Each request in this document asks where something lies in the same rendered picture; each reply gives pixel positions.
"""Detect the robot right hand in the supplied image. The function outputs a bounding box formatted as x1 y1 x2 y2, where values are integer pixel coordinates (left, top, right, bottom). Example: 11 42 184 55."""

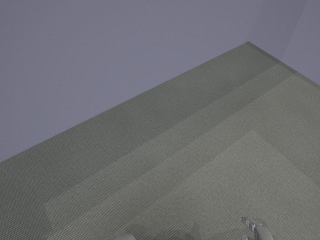
239 216 274 240

